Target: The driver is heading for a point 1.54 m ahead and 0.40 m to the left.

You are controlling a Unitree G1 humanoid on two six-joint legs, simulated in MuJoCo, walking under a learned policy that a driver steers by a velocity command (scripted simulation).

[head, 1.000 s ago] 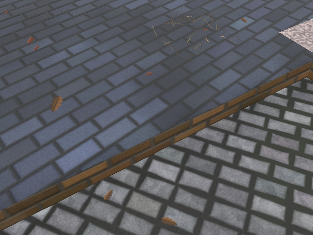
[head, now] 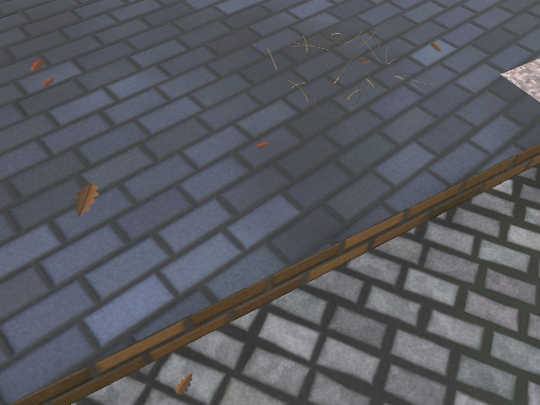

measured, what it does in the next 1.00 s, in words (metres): walks ahead, turning left: right foot, then left foot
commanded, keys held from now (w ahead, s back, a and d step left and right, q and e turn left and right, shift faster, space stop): w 0.36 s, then w+q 0.64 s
